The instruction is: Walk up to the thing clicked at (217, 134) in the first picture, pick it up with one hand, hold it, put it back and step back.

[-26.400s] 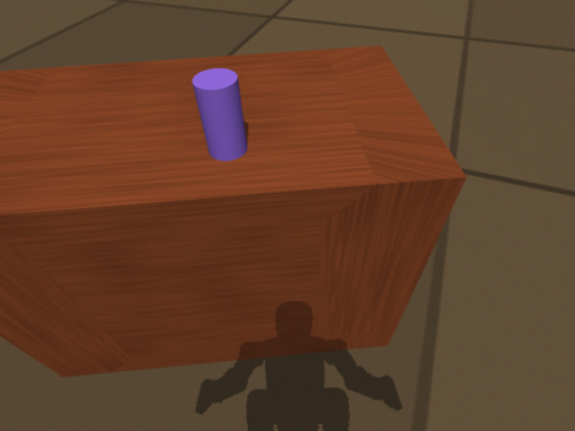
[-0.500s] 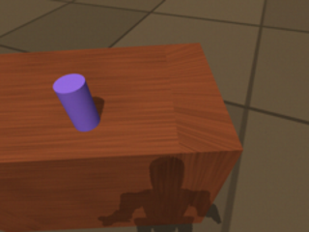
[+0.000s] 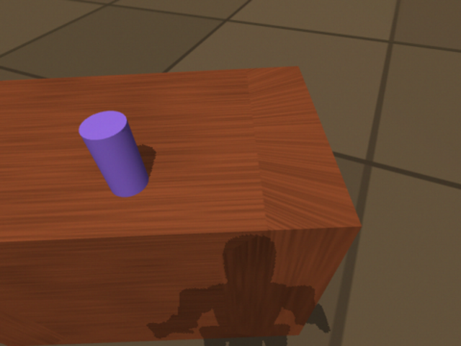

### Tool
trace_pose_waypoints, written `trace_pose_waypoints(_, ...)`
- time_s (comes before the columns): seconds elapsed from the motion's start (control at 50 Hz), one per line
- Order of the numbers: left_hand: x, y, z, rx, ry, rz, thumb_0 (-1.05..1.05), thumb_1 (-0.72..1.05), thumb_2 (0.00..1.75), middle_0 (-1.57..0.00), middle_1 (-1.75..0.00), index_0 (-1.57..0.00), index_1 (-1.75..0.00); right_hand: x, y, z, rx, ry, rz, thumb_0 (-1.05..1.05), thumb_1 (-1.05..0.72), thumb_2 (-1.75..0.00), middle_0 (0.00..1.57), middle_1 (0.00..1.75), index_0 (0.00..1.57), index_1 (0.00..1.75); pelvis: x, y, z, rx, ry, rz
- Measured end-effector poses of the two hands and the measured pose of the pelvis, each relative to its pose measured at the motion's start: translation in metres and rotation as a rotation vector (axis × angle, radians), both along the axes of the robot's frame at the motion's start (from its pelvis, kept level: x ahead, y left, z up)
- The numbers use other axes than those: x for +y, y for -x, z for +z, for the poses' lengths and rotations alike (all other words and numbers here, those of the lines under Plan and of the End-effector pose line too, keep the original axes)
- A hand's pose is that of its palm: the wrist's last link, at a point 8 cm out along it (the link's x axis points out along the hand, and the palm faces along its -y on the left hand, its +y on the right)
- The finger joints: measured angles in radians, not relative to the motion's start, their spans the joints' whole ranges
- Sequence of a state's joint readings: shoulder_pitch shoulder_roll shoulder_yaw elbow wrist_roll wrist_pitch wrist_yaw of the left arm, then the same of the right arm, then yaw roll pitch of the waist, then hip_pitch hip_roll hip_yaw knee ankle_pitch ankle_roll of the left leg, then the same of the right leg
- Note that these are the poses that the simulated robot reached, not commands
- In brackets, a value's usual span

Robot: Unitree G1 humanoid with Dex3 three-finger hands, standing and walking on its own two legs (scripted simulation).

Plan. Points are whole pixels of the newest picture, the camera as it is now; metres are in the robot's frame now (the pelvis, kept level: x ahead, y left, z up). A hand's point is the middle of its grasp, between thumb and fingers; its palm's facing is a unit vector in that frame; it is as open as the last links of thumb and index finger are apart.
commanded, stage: stand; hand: left
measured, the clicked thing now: (117, 156) +0.46 +0.24 +0.09
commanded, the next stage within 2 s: none
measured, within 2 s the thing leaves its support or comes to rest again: neither
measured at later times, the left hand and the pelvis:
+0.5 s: hand out of the picture +0.07 +0.25 -0.16, palm faces -0.04 -0.93 -0.35, open 7.4 cm; pelvis +0.00 +0.00 +0.00, yaw +0 degrees
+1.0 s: hand out of the picture +0.06 +0.26 -0.16, palm faces -0.03 -0.94 -0.35, open 7.4 cm; pelvis +0.00 +0.00 +0.00, yaw +0 degrees
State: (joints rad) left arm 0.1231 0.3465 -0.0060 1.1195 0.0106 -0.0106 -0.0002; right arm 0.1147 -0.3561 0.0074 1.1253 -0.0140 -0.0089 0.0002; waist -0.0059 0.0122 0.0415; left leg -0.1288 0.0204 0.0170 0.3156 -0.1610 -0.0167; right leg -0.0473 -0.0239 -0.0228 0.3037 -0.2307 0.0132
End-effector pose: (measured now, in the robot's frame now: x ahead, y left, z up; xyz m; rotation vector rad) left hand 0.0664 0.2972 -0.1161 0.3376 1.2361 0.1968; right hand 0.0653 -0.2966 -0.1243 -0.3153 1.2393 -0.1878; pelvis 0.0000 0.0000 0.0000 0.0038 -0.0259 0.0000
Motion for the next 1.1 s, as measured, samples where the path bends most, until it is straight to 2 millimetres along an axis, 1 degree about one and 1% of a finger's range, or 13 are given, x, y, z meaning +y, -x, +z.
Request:
trace_pose_waypoints(0.08, -0.0005, 0.0021, -0.0007, 0.006, 0.002, 0.002, 0.00, 0.09, 0.62, -0.19, -0.26, -0.18, -0.27, -0.0002, 0.0013, 0.0000, 0.006, 0.000, 0.001, 0.00, -0.90, -0.90, 0.20, 0.30, 0.20, 0.30, -0.0003, 0.0002, 0.0001, 0.001, 0.001, 0.000)
trace_pose_waypoints(0.16, -0.0006, 0.0040, -0.0012, 0.011, 0.004, 0.004, 0.00, 0.38, 0.76, -0.20, -0.28, -0.19, -0.29, -0.0001, 0.0028, -0.0002, 0.009, 0.001, 0.001, 0.00, -0.90, -0.90, 0.20, 0.30, 0.20, 0.30, -0.0003, 0.0003, 0.0001, 0.000, 0.000, -0.001)
trace_pose_waypoints(0.22, -0.0005, 0.0047, -0.0012, 0.013, 0.004, 0.005, 0.00, 0.58, 0.82, -0.20, -0.29, -0.20, -0.30, 0.0001, 0.0038, -0.0005, 0.012, 0.001, 0.000, 0.00, -0.90, -0.90, 0.20, 0.30, 0.20, 0.30, -0.0001, 0.0005, 0.0001, -0.001, 0.000, -0.001)
trace_pose_waypoints(0.26, -0.0003, 0.0049, -0.0011, 0.013, 0.003, 0.005, 0.00, 0.67, 0.85, -0.20, -0.29, -0.20, -0.30, 0.0003, 0.0042, -0.0008, 0.013, 0.000, -0.001, 0.00, -0.90, -0.90, 0.20, 0.30, 0.20, 0.30, -0.0001, 0.0006, 0.0001, -0.001, 0.000, -0.001)
trace_pose_waypoints(0.36, 0.0002, 0.0050, -0.0008, 0.013, 0.001, 0.004, 0.00, 0.82, 0.88, -0.21, -0.30, -0.20, -0.30, 0.0009, 0.0050, -0.0011, 0.015, -0.002, -0.001, 0.00, -0.90, -0.90, 0.20, 0.30, 0.20, 0.30, 0.0000, 0.0010, 0.0001, -0.001, 0.000, 0.000)
trace_pose_waypoints(0.44, 0.0005, 0.0049, -0.0010, 0.011, 0.002, 0.004, 0.00, 0.87, 0.89, -0.21, -0.30, -0.20, -0.30, 0.0012, 0.0053, -0.0008, 0.014, -0.002, -0.002, 0.00, -0.90, -0.90, 0.20, 0.30, 0.20, 0.30, 0.0000, 0.0010, 0.0001, -0.002, 0.000, 0.000)
trace_pose_waypoints(0.56, 0.0008, 0.0047, -0.0015, 0.008, 0.004, 0.006, 0.00, 0.90, 0.90, -0.21, -0.30, -0.20, -0.30, 0.0011, 0.0053, 0.0001, 0.013, 0.000, -0.002, 0.00, -0.90, -0.90, 0.20, 0.30, 0.20, 0.30, 0.0002, 0.0012, 0.0001, -0.004, 0.000, 0.001)
trace_pose_waypoints(1.1, 0.0030, 0.0099, -0.0023, 0.002, 0.009, 0.008, 0.00, 0.91, 0.90, -0.21, -0.30, -0.20, -0.30, 0.0048, 0.0060, 0.0017, 0.000, 0.001, 0.000, 0.00, -0.90, -0.90, 0.20, 0.30, 0.20, 0.30, 0.0032, 0.0060, 0.0002, -0.011, 0.002, 0.003)
